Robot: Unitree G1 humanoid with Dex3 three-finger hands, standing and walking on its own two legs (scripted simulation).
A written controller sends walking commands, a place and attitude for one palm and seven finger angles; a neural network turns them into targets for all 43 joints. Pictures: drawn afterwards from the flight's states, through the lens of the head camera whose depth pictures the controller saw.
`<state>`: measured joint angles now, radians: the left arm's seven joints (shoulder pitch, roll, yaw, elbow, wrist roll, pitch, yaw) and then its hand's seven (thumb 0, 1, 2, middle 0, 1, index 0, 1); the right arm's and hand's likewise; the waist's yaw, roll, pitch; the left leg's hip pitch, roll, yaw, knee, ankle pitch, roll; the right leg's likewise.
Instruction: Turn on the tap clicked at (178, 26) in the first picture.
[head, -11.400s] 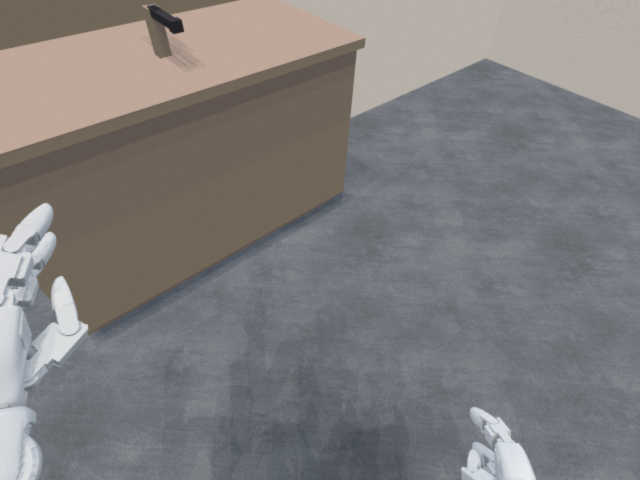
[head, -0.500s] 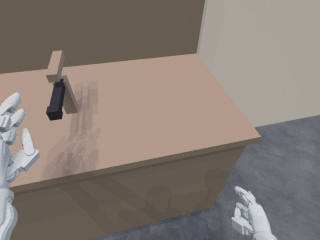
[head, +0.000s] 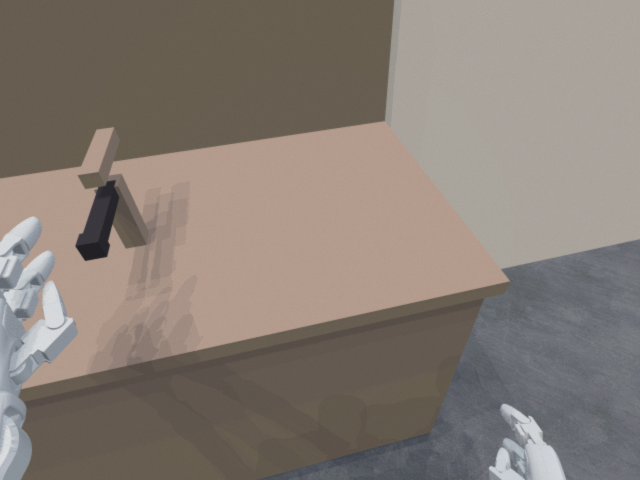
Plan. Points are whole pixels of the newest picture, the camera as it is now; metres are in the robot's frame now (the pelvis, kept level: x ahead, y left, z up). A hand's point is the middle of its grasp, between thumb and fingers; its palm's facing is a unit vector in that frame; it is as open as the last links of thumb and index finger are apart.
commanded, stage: turn the palm inward beside the body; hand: left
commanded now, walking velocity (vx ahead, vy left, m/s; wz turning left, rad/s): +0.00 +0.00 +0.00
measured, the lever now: (93, 245) +0.35 +0.35 +0.13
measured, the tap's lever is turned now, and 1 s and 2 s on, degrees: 0 0 0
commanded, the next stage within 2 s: reach beside the lever's end, fingers flat in 1.30 s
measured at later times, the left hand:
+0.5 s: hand (67, 343) +0.18 +0.26 +0.17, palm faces +0.49 -0.86 -0.16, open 7.4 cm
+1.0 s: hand (70, 342) +0.18 +0.26 +0.17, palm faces +0.50 -0.86 -0.11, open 7.4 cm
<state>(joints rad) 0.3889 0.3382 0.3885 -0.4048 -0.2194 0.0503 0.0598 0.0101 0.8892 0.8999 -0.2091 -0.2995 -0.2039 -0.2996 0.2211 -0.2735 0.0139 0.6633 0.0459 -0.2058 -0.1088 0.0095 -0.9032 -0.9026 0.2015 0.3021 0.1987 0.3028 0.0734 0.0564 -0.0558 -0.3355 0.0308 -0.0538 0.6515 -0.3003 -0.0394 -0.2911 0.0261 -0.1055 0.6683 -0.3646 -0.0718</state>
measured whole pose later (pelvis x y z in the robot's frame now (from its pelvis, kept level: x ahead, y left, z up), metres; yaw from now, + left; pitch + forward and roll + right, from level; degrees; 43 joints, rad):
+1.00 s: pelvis +0.00 +0.02 +0.01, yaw +1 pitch -3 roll +0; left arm 0.45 0.22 0.25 -0.60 -0.22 0.25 0.19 0.01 0.89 0.90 -0.20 -0.30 -0.20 -0.30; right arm 0.16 -0.23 0.07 0.66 0.04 -0.23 -0.11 0.01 -0.90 -0.90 0.20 0.30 0.20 0.30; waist 0.10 0.06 -0.05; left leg -0.28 0.00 -0.06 0.62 -0.29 -0.02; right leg -0.22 0.00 -0.11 0.61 -0.35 -0.04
